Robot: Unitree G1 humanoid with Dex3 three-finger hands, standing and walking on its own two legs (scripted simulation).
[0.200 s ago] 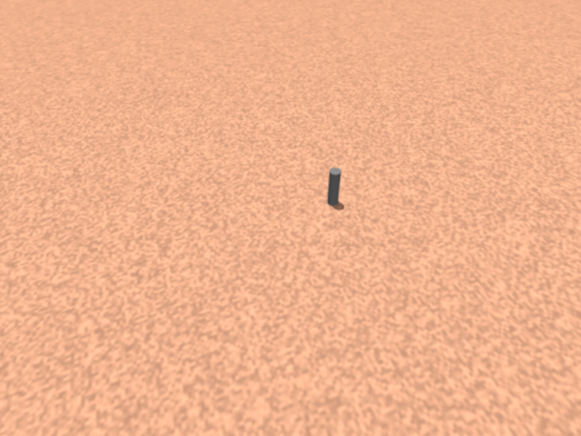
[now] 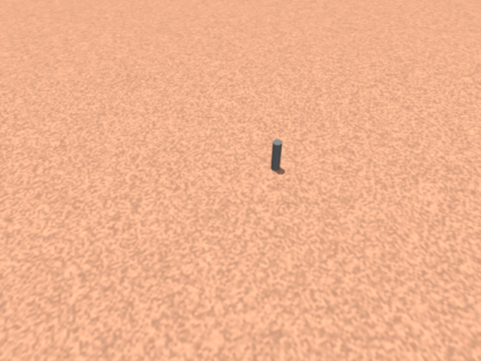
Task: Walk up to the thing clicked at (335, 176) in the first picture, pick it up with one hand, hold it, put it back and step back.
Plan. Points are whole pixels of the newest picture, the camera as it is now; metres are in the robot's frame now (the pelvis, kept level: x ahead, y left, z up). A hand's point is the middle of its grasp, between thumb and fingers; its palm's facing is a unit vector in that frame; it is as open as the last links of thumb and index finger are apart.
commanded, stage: stand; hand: left
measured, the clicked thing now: (276, 155) +1.30 -0.18 -0.68
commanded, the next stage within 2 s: walk up in 0.92 s
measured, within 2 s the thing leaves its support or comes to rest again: neither
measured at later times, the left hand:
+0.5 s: hand out of the picture +0.08 +0.25 -0.16, palm faces -0.02 -0.94 -0.34, open 7.3 cm
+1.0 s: hand out of the picture +0.08 +0.26 -0.15, palm faces -0.06 -0.94 -0.34, open 7.3 cm
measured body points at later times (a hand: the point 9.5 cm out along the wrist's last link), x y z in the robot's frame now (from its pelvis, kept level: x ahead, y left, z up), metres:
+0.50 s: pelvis +0.00 +0.00 +0.00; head +0.02 +0.00 +0.45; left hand +0.08 +0.30 -0.13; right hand +0.08 -0.30 -0.13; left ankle +0.00 +0.13 -0.75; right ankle +0.00 -0.11 -0.75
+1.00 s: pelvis +0.01 +0.00 +0.00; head +0.02 -0.01 +0.45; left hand +0.09 +0.31 -0.13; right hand +0.09 -0.31 -0.13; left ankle -0.01 +0.13 -0.75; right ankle -0.01 -0.11 -0.74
